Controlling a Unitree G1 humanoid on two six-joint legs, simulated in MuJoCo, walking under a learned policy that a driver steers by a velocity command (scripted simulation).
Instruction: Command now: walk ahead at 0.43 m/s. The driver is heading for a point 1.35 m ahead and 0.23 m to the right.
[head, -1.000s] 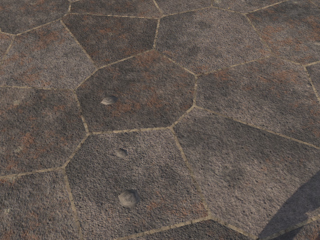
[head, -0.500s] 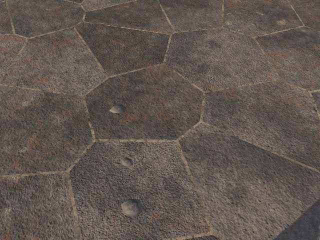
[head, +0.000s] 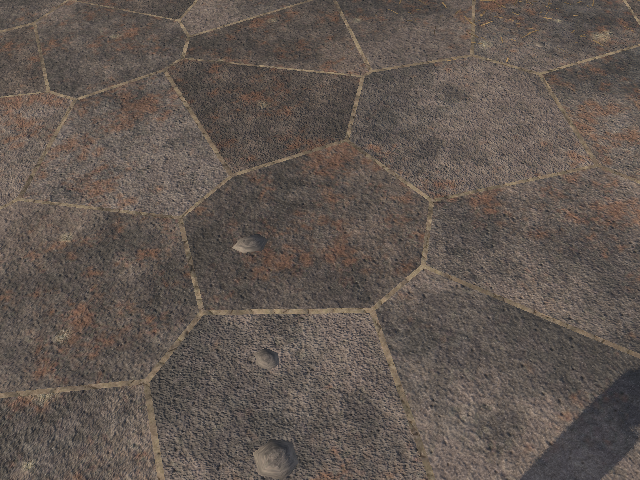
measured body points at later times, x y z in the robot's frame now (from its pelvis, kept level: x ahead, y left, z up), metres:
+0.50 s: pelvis +0.28 +0.06 +0.00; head +0.30 +0.06 +0.45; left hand +0.41 +0.33 -0.12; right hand +0.34 -0.22 -0.13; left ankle +0.29 +0.14 -0.75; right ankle +0.35 -0.11 -0.67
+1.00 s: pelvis +0.43 +0.02 -0.02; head +0.45 +0.02 +0.43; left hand +0.57 +0.27 -0.14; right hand +0.51 -0.25 -0.16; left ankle +0.43 +0.17 -0.75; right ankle +0.52 -0.08 -0.75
